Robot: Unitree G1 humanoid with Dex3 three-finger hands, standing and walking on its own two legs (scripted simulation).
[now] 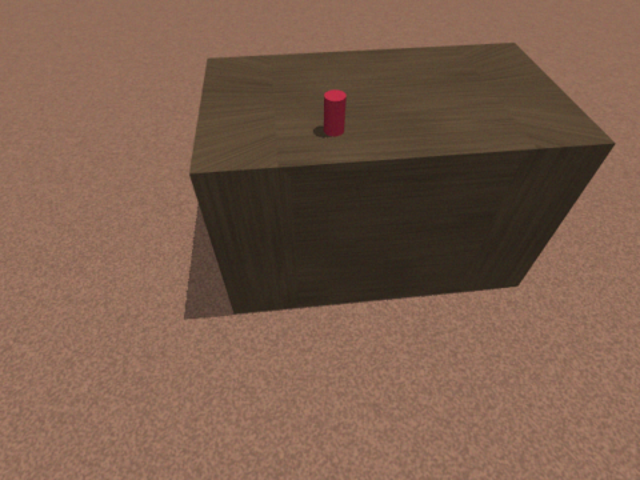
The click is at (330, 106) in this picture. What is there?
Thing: slim round
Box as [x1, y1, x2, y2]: [324, 90, 345, 136]
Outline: 330,90 324,94 324,132 328,135 335,136 343,132 345,94 339,90
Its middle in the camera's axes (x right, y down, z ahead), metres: +0.04 -0.32 +1.00
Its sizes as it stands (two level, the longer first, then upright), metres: 0.054 0.054 0.100
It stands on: a support 0.65 m high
